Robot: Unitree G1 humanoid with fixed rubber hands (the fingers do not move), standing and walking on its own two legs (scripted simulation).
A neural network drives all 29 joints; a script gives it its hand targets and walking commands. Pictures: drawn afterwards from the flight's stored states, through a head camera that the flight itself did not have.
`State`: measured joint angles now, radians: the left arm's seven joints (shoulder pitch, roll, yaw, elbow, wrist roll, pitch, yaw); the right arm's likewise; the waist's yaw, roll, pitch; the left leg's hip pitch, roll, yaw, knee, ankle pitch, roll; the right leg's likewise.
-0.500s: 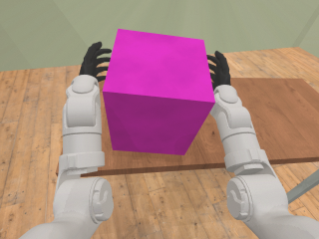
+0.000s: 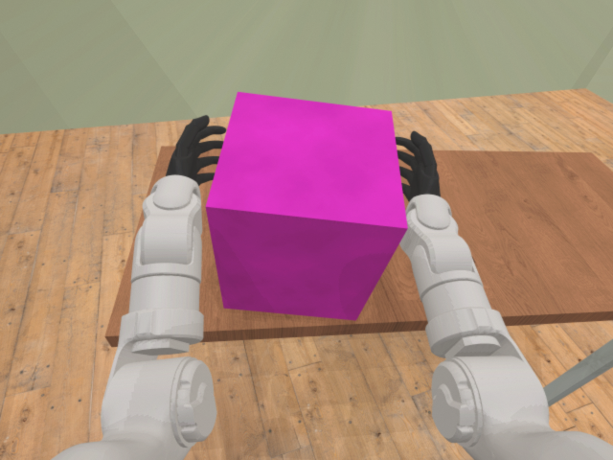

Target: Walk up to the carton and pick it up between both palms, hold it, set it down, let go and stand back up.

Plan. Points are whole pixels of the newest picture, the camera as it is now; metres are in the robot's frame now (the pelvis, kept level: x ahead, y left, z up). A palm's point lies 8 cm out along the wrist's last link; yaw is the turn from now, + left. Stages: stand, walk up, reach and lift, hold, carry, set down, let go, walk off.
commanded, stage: set down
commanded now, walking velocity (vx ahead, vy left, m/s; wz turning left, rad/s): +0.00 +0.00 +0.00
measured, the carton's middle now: (302, 216) +0.42 -0.03 +0.10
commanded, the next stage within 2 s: none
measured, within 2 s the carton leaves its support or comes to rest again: rests again in 1.02 s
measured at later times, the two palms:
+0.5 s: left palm (198, 193) +0.42 +0.11 +0.15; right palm (419, 209) +0.38 -0.19 +0.14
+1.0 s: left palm (201, 202) +0.42 +0.11 +0.13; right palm (417, 218) +0.38 -0.19 +0.12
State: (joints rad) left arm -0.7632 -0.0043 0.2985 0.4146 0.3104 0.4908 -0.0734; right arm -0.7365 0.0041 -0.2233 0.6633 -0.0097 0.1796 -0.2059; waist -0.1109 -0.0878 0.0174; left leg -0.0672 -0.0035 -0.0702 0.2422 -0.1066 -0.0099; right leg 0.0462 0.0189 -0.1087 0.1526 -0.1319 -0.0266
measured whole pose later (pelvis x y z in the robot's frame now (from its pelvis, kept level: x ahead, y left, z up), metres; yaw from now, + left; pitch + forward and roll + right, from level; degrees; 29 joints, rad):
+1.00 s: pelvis +0.01 +0.00 +0.00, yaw +0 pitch +0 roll +0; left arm -0.77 -0.04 0.40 0.68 0.33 0.27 -0.08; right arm -0.70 0.06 -0.39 0.73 -0.22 0.08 -0.14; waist -0.10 -0.05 -0.01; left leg -0.12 -0.01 -0.06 0.21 -0.09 0.00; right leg -0.02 0.01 -0.10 0.14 -0.12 -0.02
